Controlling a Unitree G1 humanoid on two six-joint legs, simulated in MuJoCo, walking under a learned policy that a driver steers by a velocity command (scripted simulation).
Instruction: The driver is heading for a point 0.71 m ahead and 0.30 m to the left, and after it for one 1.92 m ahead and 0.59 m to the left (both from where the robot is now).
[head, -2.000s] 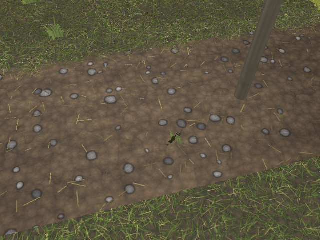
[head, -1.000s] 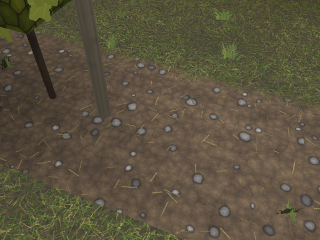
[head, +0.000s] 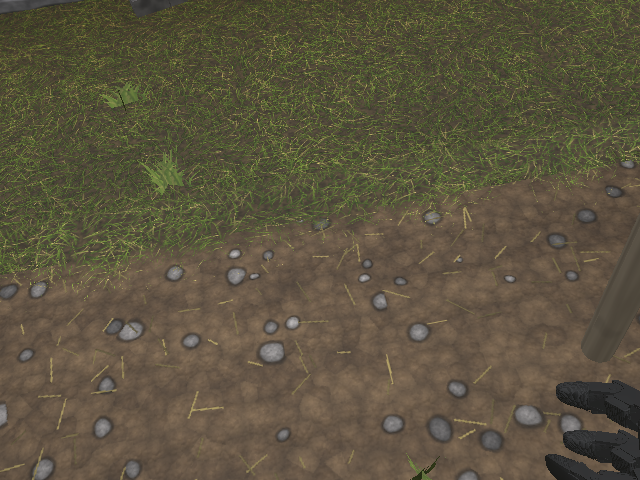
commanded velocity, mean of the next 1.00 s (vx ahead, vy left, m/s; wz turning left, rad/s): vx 0.76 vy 0.00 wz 0.65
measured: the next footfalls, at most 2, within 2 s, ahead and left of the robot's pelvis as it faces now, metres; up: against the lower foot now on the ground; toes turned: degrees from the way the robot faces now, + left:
left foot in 0.28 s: +0.46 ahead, +0.11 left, -0.19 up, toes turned +7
right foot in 0.60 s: +0.89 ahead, +0.03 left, -0.19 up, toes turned +33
